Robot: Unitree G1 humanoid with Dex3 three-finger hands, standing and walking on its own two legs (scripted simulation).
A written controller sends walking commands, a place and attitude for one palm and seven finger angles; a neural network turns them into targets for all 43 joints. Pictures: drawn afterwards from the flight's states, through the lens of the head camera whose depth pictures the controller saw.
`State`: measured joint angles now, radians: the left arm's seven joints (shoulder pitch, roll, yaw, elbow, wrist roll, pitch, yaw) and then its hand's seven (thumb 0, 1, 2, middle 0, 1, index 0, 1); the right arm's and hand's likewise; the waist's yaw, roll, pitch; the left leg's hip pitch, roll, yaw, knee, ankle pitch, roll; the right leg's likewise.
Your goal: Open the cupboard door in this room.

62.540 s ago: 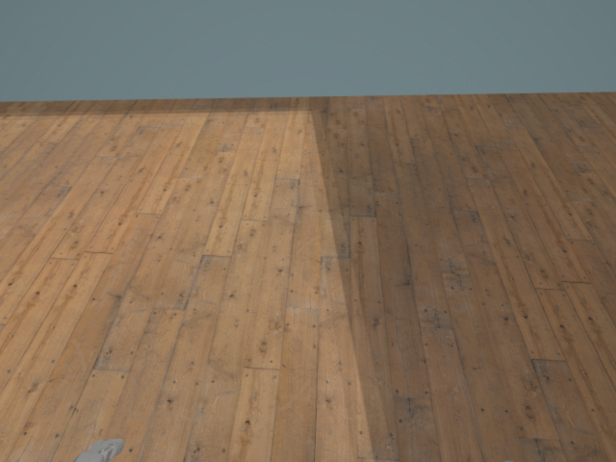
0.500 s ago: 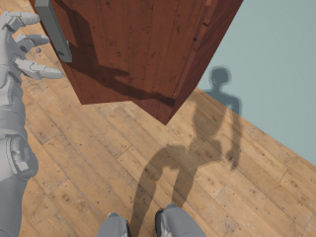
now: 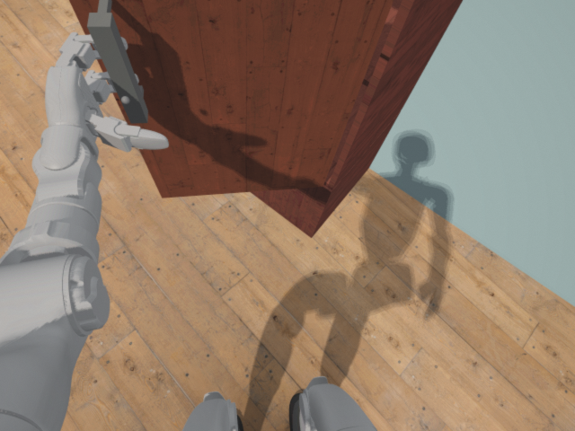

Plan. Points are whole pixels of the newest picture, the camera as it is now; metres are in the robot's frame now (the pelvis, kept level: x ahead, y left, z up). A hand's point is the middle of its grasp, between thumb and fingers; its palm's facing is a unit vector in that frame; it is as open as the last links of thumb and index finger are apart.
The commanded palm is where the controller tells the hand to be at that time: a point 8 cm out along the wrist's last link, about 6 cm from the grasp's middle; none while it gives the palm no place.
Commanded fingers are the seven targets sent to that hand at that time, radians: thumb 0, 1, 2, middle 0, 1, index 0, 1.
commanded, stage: slide the fingers in behind the handle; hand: left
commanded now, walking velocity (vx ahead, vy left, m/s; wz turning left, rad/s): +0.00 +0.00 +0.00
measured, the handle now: (123, 64) +0.60 +0.17 +0.09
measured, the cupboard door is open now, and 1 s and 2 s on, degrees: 46 46 67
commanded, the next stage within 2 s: close the thumb around the handle in 0.50 s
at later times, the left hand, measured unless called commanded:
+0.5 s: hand (139, 100) +0.53 +0.15 +0.08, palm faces +0.04 -1.00 -0.02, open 14.1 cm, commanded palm +0.51 +0.19 +0.08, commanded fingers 0.00 -0.50 0.30 -0.30 -1.20 -0.30 -1.20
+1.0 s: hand (137, 99) +0.54 +0.15 +0.09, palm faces +0.04 -1.00 -0.02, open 9.5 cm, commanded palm +0.51 +0.19 +0.08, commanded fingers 0.00 0.68 0.80 -0.38 -1.33 -0.38 -1.33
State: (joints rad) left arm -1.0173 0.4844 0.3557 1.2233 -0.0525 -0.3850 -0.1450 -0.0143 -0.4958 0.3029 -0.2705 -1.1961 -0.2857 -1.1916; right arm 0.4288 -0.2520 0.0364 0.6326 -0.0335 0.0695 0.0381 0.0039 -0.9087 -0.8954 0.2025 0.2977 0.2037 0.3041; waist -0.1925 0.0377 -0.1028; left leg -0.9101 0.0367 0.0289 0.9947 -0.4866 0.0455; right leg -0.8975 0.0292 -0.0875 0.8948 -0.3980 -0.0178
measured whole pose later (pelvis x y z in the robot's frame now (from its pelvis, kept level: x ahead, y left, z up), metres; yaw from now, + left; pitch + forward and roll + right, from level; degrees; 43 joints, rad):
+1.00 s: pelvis +0.00 -0.01 +0.00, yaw +0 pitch +23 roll -3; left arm -1.02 0.49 0.38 1.23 -0.05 -0.39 -0.14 -0.01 0.16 0.58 -0.33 -1.26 -0.34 -1.27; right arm 0.42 -0.26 0.03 0.63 -0.03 0.05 0.02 0.00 -0.91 -0.90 0.20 0.30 0.20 0.30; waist -0.20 0.04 -0.10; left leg -0.91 0.04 0.03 0.98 -0.48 0.03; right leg -0.91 0.04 -0.08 0.90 -0.40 -0.03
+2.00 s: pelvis +0.01 -0.01 +0.02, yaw +0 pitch +16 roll -1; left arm -0.40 0.07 0.14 0.58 -0.11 -0.35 0.15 0.02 0.65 0.75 -0.31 -1.32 -0.32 -1.29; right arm 0.33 -0.24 -0.02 0.57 -0.01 0.03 0.06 0.01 -0.91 -0.90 0.20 0.30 0.20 0.30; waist -0.06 0.04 -0.14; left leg -0.68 0.03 0.06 0.86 -0.46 0.03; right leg -0.70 0.03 -0.05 0.81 -0.39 -0.03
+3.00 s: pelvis +0.01 -0.05 +0.03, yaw +3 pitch +9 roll +1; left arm -0.04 -0.11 -0.28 0.25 0.09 -0.21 0.60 0.01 0.65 0.73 -0.33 -1.32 -0.34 -1.33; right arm 0.16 -0.17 0.00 0.58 -0.06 0.00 0.04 0.01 -0.91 -0.90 0.20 0.30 0.20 0.30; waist -0.01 0.03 -0.12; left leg -0.54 0.02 0.01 0.81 -0.43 -0.02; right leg -0.57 0.02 -0.10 0.82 -0.41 -0.08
